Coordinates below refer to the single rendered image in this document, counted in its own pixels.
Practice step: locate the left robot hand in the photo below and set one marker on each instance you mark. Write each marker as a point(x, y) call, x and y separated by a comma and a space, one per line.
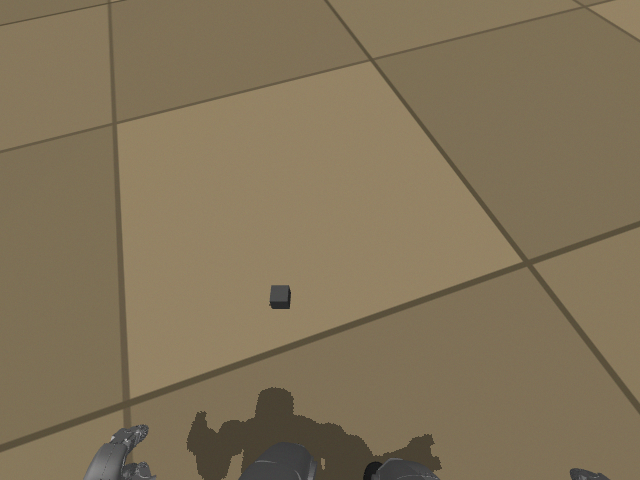
point(108, 463)

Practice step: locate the right robot foot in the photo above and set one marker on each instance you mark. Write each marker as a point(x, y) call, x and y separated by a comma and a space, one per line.
point(371, 469)

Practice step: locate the cube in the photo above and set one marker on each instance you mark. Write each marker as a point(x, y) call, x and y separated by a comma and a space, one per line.
point(280, 296)

